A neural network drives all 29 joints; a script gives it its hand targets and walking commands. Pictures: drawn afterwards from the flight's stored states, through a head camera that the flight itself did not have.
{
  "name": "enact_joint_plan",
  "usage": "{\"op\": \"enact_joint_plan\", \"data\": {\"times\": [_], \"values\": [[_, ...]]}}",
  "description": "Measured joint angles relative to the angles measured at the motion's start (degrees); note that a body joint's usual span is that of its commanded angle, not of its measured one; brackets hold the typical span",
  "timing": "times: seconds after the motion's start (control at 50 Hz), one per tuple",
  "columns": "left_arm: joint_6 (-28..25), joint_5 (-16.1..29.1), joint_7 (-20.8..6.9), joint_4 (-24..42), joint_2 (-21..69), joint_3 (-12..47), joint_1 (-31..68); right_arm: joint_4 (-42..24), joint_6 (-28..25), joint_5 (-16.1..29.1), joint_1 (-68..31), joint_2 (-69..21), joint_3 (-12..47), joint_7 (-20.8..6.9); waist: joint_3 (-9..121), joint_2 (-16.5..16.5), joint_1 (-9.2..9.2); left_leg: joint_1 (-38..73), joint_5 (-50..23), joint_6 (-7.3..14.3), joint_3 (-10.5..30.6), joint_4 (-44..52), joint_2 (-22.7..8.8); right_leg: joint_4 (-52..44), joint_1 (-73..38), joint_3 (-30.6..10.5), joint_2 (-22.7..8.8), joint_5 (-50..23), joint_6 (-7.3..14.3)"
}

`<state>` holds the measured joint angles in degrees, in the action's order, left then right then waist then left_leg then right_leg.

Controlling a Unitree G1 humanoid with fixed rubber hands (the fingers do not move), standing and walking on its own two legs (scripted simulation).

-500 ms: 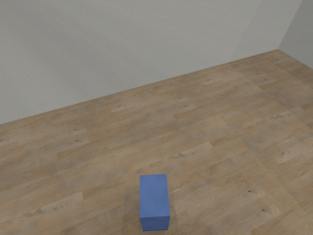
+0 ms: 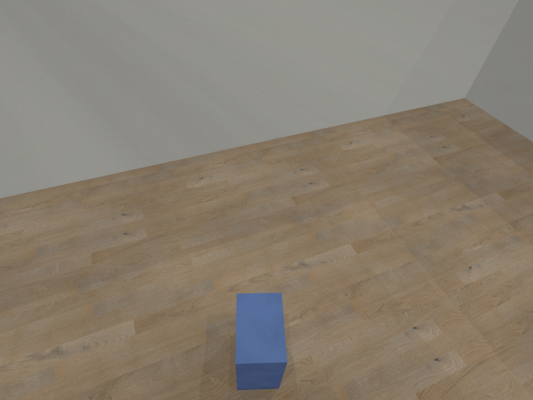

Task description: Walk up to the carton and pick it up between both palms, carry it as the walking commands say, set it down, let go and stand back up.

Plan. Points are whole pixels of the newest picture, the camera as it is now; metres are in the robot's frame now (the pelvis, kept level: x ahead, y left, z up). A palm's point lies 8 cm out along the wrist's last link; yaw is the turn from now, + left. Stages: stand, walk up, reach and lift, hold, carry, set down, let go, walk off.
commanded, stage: stand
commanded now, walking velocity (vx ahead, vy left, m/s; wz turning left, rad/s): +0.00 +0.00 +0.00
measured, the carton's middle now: (258, 343) +0.43 -0.01 -0.63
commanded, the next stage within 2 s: reach and lift in 0.12 s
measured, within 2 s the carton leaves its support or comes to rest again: neither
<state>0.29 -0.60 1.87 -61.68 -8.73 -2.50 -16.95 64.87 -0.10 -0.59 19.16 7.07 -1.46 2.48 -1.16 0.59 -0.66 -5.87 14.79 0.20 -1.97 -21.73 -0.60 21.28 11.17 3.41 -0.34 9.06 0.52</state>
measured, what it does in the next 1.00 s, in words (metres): lowers itself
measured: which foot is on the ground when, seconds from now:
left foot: down 0.00-1.00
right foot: down 0.00-1.00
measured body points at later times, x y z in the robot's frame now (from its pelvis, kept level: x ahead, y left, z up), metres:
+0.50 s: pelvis +0.01 +0.00 -0.03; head +0.08 +0.00 +0.42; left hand +0.14 +0.21 -0.15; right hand +0.17 -0.19 -0.16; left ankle -0.03 +0.11 -0.75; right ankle +0.03 -0.11 -0.75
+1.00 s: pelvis -0.07 +0.00 -0.08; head +0.07 +0.01 +0.34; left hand +0.21 +0.19 -0.19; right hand +0.22 -0.19 -0.19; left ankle -0.03 +0.11 -0.74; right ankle +0.03 -0.11 -0.74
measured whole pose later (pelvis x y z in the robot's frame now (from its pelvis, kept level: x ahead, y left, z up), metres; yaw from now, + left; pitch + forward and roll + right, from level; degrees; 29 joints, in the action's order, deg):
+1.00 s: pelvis -0.07 +0.00 -0.08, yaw +1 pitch +17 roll +0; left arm 27.7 -1.4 2.9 -29.2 -3.9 -4.1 15.0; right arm 32.2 26.4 -1.1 -15.9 7.2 -5.9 1.2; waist 0.0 0.4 0.4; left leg -52.7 25.4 0.9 -0.2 -60.5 0.9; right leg 56.8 56.6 1.6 -0.6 17.8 0.6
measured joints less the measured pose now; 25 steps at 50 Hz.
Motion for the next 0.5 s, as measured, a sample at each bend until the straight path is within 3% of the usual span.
{"op": "enact_joint_plan", "data": {"times": [0.12, 0.14, 0.18, 0.22, 0.3, 0.36, 0.42, 0.5], "values": [[-0.1, 0.0, 0.1, -0.2, 0.4, 0.1, -0.2, 0.0, -0.1, -0.2, 0.6, -0.2, 0.0, 0.0, -0.1, -0.3, -0.03, -0.3, 0.2, 0.0, 0.2, -0.4, 0.0, 0.1, 0.1, 0.2, 0.0, 0.1, 0.0], [1.0, 1.8, -0.2, 2.0, 0.3, 0.4, -0.5, -2.3, 1.5, 1.4, 0.7, 0.2, 0.7, -0.1, 0.2, -0.5, -0.55, -1.9, 1.2, 0.3, 1.0, -2.2, 0.1, 1.8, 1.5, -0.3, 0.5, 1.8, -0.2], [5.8, 3.7, -0.9, 10.0, -0.9, 1.0, 1.4, -12.5, 6.9, 3.7, -1.1, 1.6, 1.2, 0.2, 0.8, -0.5, -1.46, -7.4, 3.1, 0.7, 2.2, -7.6, 0.6, 7.4, 6.8, -1.4, 1.0, 6.3, 0.1], [12.5, 4.1, -0.8, 16.3, -2.9, 1.7, 7.2, -20.9, 13.7, 4.0, -7.2, 3.8, 1.4, 0.2, 1.8, -0.6, -1.11, -13.3, 4.5, 0.5, 2.0, -13.5, 0.7, 12.5, 12.6, -1.7, 0.9, 6.1, 0.2], [27.3, 4.3, -0.9, 21.4, -5.1, 3.6, 19.6, -26.0, 29.3, 4.6, -21.5, 7.4, 2.2, -0.5, 2.6, -1.0, 0.78, -18.2, 7.1, 0.7, 1.5, -19.2, 0.7, 17.6, 17.7, -2.1, 0.8, 6.1, 0.3], [35.2, 5.1, -1.1, 25.6, -4.7, 5.0, 20.7, -27.6, 36.6, 5.9, -23.8, 6.4, 2.8, -0.4, 4.8, -1.4, 1.6, -20.3, 7.4, 0.6, 2.1, -18.9, 0.8, 17.2, 19.4, -1.5, 0.6, 6.6, 0.3], [38.6, 4.8, -1.0, 29.2, -2.9, 5.9, 16.9, -30.3, 38.9, 4.5, -20.7, 3.1, 1.6, -0.2, 6.4, -1.7, 1.68, -21.8, 6.8, 0.7, 2.9, -17.2, 1.0, 15.3, 20.4, -0.7, 0.5, 6.3, 0.4], [37.1, 2.1, -1.3, 33.4, 0.7, 4.5, 12.3, -33.9, 36.5, 0.9, -16.3, -1.0, -1.3, -1.3, 6.3, -1.3, 1.82, -25.1, 6.7, 0.5, 3.2, -17.3, 1.2, 15.5, 23.7, -0.4, 0.2, 6.3, 0.3]]}}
